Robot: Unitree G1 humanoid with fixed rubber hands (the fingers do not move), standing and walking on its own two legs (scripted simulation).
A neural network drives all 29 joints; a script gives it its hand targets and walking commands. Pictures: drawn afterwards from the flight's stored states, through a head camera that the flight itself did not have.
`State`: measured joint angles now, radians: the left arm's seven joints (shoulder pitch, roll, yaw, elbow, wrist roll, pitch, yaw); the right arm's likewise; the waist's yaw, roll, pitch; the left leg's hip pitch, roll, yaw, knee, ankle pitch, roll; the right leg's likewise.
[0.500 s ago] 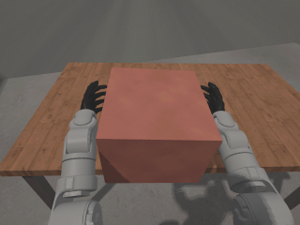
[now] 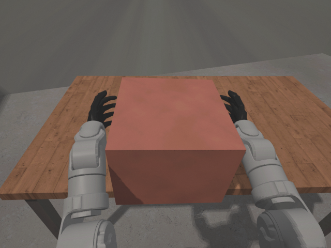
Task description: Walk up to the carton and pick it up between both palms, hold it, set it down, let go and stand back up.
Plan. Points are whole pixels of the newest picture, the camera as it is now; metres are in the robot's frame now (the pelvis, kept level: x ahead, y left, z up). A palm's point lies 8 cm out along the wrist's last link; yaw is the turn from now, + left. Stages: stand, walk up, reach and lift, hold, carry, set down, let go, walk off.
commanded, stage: hold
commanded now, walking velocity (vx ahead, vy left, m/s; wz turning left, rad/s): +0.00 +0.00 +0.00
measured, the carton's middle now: (168, 136) +0.35 +0.00 +0.13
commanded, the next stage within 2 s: none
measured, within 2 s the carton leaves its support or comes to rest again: neither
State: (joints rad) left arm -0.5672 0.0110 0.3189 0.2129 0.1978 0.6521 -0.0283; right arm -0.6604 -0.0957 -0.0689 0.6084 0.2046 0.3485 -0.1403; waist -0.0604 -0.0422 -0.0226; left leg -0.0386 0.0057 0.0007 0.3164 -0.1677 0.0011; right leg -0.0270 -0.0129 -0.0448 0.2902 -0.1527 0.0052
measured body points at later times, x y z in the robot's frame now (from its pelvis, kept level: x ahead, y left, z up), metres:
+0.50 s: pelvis -0.01 +0.00 +0.00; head -0.07 +0.01 +0.45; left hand +0.37 +0.16 +0.20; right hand +0.37 -0.18 +0.19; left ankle +0.01 +0.12 -0.75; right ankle +0.01 -0.12 -0.75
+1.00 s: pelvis +0.00 +0.00 +0.00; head -0.06 +0.01 +0.45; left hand +0.37 +0.17 +0.21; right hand +0.38 -0.17 +0.20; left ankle +0.01 +0.12 -0.75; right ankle +0.01 -0.12 -0.75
